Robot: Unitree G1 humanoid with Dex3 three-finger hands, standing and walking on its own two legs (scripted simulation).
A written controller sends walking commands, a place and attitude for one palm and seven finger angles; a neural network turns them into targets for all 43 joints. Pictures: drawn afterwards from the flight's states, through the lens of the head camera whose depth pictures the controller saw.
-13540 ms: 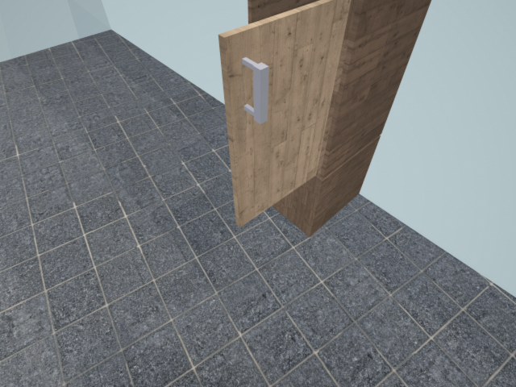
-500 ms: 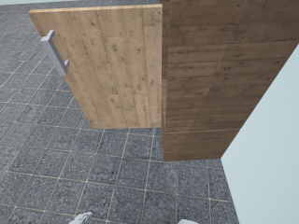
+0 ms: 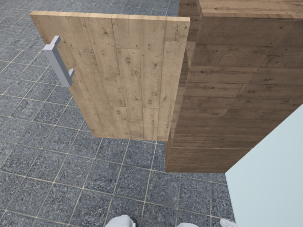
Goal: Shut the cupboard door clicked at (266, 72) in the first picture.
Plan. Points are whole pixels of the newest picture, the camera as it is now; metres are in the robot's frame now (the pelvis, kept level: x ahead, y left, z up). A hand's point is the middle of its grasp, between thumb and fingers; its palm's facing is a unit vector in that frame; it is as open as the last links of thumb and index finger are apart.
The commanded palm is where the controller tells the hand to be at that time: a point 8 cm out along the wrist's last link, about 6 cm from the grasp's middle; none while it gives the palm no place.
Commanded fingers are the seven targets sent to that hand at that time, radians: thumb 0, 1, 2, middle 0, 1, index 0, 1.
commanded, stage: come to a stop and stand still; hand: left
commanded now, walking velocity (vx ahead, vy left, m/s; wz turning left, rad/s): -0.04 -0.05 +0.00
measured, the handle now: (62, 62) +0.47 +0.29 +0.15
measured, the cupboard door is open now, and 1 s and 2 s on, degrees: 88 88 88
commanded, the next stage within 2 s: look again from close up in 1.08 s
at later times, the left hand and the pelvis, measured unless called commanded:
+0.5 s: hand out of the picture -0.02 +0.15 -0.16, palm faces +0.10 -0.97 -0.23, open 7.3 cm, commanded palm none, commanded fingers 0.00 0.90 0.90 -0.20 -0.30 -0.20 -0.30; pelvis -0.03 -0.04 +0.01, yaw +2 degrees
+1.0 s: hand out of the picture -0.03 +0.18 -0.17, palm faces +0.04 -0.99 -0.15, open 7.3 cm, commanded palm none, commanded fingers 0.00 0.90 0.90 -0.20 -0.30 -0.20 -0.30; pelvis -0.03 +0.01 +0.01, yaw +0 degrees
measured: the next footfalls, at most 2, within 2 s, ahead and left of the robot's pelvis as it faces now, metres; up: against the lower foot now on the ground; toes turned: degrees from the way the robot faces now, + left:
right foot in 0.14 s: -0.01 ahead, -0.14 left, +0.00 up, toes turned -3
left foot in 0.56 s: +0.00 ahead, +0.11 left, +0.00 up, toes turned +5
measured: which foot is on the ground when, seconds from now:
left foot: down 0.00-0.14, up 0.16-0.54, down 0.56-1.00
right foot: up 0.00-0.12, down 0.14-1.00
